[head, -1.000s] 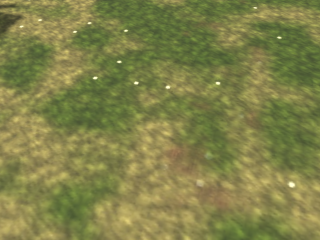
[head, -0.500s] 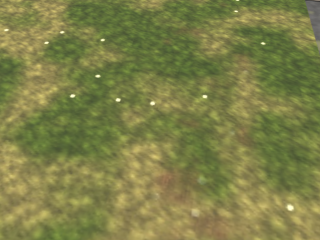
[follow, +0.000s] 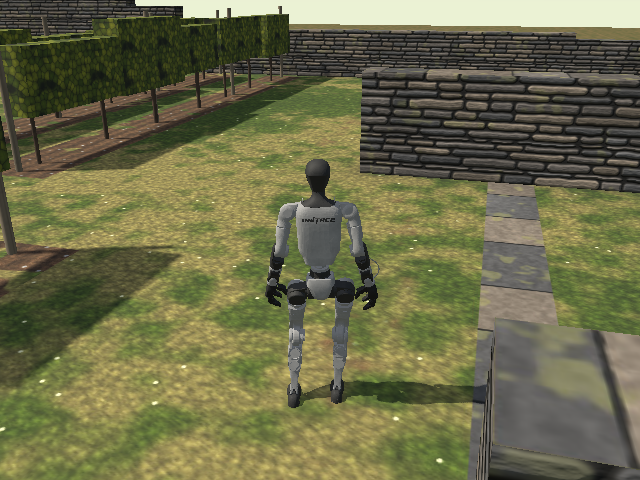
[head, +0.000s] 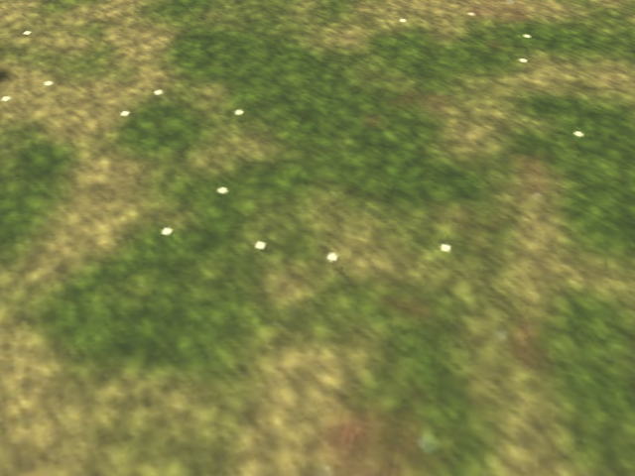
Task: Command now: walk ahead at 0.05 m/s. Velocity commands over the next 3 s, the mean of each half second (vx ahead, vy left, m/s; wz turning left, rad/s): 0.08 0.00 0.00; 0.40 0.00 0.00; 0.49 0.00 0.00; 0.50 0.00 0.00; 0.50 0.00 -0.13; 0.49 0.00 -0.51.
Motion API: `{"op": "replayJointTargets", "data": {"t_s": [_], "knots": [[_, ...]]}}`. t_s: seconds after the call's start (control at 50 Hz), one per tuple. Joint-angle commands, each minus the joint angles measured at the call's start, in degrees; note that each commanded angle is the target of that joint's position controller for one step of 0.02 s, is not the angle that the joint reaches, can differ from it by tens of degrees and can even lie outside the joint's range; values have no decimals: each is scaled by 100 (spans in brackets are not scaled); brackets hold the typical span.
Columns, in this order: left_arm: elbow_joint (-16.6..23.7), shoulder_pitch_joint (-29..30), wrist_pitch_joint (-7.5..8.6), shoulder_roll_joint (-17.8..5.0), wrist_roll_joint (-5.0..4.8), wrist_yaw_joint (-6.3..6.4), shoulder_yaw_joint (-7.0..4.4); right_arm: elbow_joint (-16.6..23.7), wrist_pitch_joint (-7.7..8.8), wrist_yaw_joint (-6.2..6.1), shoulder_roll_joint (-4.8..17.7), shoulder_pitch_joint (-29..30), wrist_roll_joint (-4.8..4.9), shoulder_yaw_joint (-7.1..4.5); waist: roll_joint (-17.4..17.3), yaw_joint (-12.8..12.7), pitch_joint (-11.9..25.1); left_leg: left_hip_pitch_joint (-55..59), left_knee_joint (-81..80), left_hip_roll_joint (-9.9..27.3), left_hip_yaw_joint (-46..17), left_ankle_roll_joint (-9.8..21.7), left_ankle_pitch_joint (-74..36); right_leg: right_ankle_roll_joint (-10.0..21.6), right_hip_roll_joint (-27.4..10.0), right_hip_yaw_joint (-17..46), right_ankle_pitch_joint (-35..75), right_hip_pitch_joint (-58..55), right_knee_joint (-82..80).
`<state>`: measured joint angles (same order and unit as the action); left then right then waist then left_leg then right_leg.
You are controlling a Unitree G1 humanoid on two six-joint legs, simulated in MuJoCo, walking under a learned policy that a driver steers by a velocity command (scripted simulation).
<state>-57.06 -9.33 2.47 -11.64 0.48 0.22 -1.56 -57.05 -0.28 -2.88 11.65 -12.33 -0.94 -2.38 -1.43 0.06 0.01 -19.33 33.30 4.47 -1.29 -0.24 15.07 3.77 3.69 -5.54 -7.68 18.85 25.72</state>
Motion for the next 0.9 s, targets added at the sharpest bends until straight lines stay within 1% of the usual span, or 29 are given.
{"op": "replayJointTargets", "data": {"t_s": [0.02,0.04,0.06,0.08,0.12,0.16,0.22,0.32,0.34,0.38,0.4,0.42,0.44,0.48,0.5,0.54,0.56,0.58,0.6,0.62,0.64,0.66,0.68,0.7,0.72,0.74,0.78,0.84,0.9], "knots": [[212,-184,-14,-562,-66,76,-108,-45,7,-33,979,-566,27,-204,-356,-144,-421,358,-1014,255,-289,423,666,-56,-603,752,-2070,618,-960],[182,-132,-43,-573,-30,122,-105,-93,61,-8,763,-460,56,-182,-599,-99,-491,-320,-1334,160,-313,401,1418,-136,-486,551,-1531,-63,-643],[171,-145,-62,-584,-25,148,-115,-110,125,5,579,-366,30,-143,-681,-143,-461,-542,-1516,139,-317,296,1503,-120,-496,528,-1180,-438,-453],[128,-201,-81,-533,-14,169,-109,-114,179,19,546,-244,23,-141,-685,-194,-396,-560,-1533,108,-287,197,1254,-84,-523,518,-944,-645,-357],[39,-284,-92,-539,19,167,-115,-135,273,37,451,-247,55,-129,-423,-168,-247,-212,-1368,55,-207,122,620,-26,-557,532,-669,-627,-300],[-4,-240,-68,-499,-5,141,-109,-200,306,42,483,-391,94,-139,-193,-88,-96,140,-1161,19,-145,145,-43,-8,-580,536,-305,-607,-267],[-49,-181,-52,-508,-42,118,-115,-262,301,47,488,-517,95,-136,-31,-10,117,469,-950,-18,-67,189,-768,-17,-601,527,285,-706,-150],[-166,-233,-107,-507,-71,131,-121,-318,245,55,475,-558,104,-125,112,4,163,612,-827,-67,10,200,-1241,-29,-615,522,772,-862,0],[-248,-346,-124,-472,-79,136,-117,-390,226,54,446,-685,116,-126,107,16,273,682,-849,-123,68,230,-728,-16,-537,432,260,-902,46],[-297,-388,-152,-550,-154,143,-164,-409,190,47,579,-729,192,-189,-1,9,-52,427,-867,-156,-9,474,1132,90,-365,298,-1701,-513,263],[-265,-343,-125,-559,-177,145,-172,-376,212,43,588,-752,225,-198,-24,29,-374,264,-982,-37,-220,627,1897,149,-388,375,-2432,-143,280],[-211,-259,-52,-531,-202,139,-165,-353,274,41,599,-835,264,-203,-69,78,-658,246,-1121,144,-512,778,2301,199,-428,461,-2689,250,372],[-146,-147,50,-467,-219,118,-151,-371,357,50,657,-993,295,-221,-220,142,-823,414,-1279,406,-913,948,2418,216,-434,453,-2562,640,618],[5,77,260,-280,-212,30,-114,-462,501,90,917,-1321,308,-308,-834,200,-841,1108,-1684,1227,-2118,1384,1918,201,-311,202,-1722,1347,1494],[74,193,332,-288,-208,-17,-113,-457,554,109,910,-1324,284,-314,-857,187,-841,1291,-1650,1478,-2410,1492,1277,251,-377,267,-1582,1542,1631],[39,1,400,-317,-223,-86,-131,-350,597,159,835,-1066,277,-296,-722,-21,-646,1306,-1363,1447,-2088,1356,253,331,-443,293,-1644,1192,1359],[-121,-416,400,-349,-252,-99,-166,-245,572,181,836,-754,300,-292,-640,-274,-531,823,-1200,1215,-1647,1149,157,372,-391,236,-1394,323,835],[-386,-1097,380,-504,-261,-87,-259,-71,545,194,829,-280,292,-280,-427,-636,-397,-55,-767,752,-995,838,-196,449,-375,399,-1111,-1003,326],[-606,-1908,382,-1081,-258,-57,-451,183,587,196,610,149,284,-215,706,-943,-298,-1154,1048,-141,125,333,-826,821,-1182,1921,-1239,-2081,-514],[-723,-2534,393,-1528,-213,-106,-542,345,699,180,316,126,238,-145,2039,-1026,-2,-2473,2927,-720,341,71,971,1474,-2390,4216,-657,-3147,-1329],[-636,-2185,437,-1000,-106,-107,-344,357,763,210,533,222,283,-204,1243,-738,-163,-3080,3862,-444,-267,213,1479,1437,-2582,4303,-176,-3124,-1195],[-511,-1817,461,-706,-90,-114,-251,310,786,261,537,119,351,-205,789,-508,-287,-3252,4171,-219,-363,371,1049,1227,-2429,3595,303,-2986,-1057],[-410,-1562,464,-653,-87,-140,-206,256,784,277,494,62,345,-208,465,-349,-275,-3218,4072,-18,-276,453,541,1047,-2208,2948,678,-2817,-1081],[-357,-1412,439,-578,-105,-155,-156,248,768,278,545,114,304,-255,303,-258,-342,-3144,3745,139,-182,481,148,883,-2014,2408,1124,-2646,-1146],[-364,-1415,396,-473,-87,-147,-106,266,732,290,547,146,277,-288,386,-201,-314,-2878,3465,232,-86,469,-99,737,-1828,1998,1382,-2449,-1235],[-385,-1514,353,-433,-69,-124,-81,279,688,314,459,168,276,-284,482,-179,-306,-2716,3231,246,11,416,-234,688,-1707,1757,1536,-2321,-1327],[-400,-1652,308,-561,-43,-45,-78,399,609,335,318,457,241,-247,487,-181,-396,-2674,2708,220,180,269,-573,711,-1612,1453,1780,-2116,-1531],[-300,-1579,283,-762,-24,61,-101,778,589,345,180,1378,221,-136,483,-301,-670,-2264,1136,35,375,150,-1340,643,-1410,1061,1666,-1548,-1834],[-361,-1871,300,-866,-73,85,-153,977,588,420,246,1939,261,-83,611,-433,-794,-1803,251,-158,528,185,-1806,653,-1472,921,1396,-1519,-2054]]}}
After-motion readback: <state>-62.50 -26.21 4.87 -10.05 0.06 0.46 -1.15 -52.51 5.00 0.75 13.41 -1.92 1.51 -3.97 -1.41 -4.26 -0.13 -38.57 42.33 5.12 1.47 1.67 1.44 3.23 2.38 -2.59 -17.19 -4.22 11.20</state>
